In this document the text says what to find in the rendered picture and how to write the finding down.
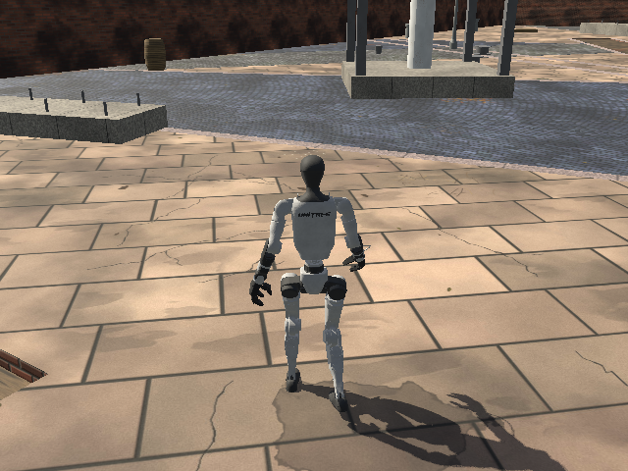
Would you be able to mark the left robot hand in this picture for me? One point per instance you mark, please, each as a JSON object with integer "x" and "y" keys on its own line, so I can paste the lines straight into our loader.
{"x": 254, "y": 291}

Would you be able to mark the left robot forearm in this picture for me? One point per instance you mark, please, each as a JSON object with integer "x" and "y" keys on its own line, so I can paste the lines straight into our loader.
{"x": 264, "y": 265}

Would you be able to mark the robot left upper arm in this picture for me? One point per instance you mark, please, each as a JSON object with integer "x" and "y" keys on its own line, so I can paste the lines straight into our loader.
{"x": 282, "y": 208}

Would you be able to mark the robot right shin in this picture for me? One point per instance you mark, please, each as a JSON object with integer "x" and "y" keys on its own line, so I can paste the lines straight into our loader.
{"x": 335, "y": 361}

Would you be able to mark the right robot hand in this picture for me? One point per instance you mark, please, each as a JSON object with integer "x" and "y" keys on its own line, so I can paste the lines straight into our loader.
{"x": 350, "y": 259}

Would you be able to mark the robot right upper arm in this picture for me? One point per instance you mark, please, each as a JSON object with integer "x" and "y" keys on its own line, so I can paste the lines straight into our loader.
{"x": 344, "y": 207}

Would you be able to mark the right robot forearm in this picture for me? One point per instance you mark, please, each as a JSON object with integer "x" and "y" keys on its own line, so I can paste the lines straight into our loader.
{"x": 358, "y": 252}

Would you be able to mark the robot right thigh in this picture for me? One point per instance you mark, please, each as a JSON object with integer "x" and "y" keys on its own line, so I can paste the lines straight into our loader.
{"x": 336, "y": 290}

